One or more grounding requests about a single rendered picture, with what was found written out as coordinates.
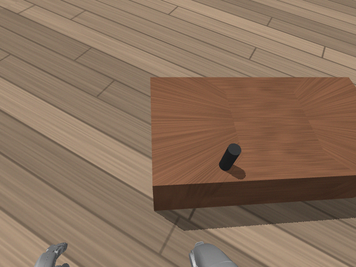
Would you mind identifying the can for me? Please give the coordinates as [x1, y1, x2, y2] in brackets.
[219, 144, 241, 171]

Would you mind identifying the left robot hand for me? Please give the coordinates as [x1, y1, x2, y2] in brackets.
[34, 243, 70, 267]

